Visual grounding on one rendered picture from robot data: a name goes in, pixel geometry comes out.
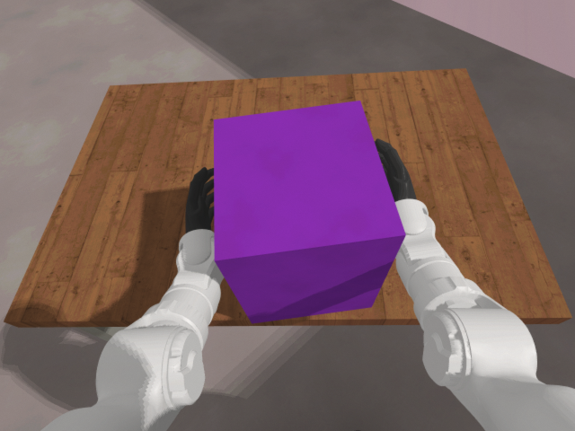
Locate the table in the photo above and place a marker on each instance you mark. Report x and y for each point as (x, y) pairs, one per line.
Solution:
(109, 250)

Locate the left robot hand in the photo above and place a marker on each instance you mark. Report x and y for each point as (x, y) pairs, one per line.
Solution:
(198, 214)

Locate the right robot hand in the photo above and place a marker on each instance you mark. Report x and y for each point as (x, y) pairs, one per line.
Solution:
(396, 173)

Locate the carton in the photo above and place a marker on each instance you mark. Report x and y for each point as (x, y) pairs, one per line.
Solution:
(305, 222)

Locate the robot right forearm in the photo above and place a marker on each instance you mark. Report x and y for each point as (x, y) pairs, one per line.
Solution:
(431, 278)

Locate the robot left forearm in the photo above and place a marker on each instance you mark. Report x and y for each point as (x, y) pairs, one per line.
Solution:
(192, 299)

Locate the robot right upper arm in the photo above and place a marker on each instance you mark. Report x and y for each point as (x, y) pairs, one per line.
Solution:
(486, 358)

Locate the robot left upper arm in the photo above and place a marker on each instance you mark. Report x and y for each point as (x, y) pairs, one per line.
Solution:
(146, 376)

